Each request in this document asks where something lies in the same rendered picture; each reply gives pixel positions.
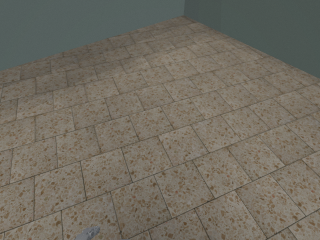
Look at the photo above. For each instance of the robot left hand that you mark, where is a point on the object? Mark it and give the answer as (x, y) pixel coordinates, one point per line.
(88, 233)

